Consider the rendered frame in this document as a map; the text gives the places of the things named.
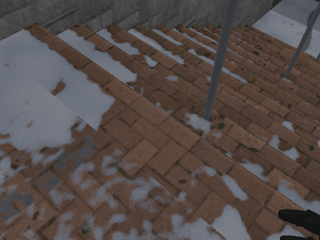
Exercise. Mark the stairs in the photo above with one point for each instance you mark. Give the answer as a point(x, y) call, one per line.
point(268, 124)

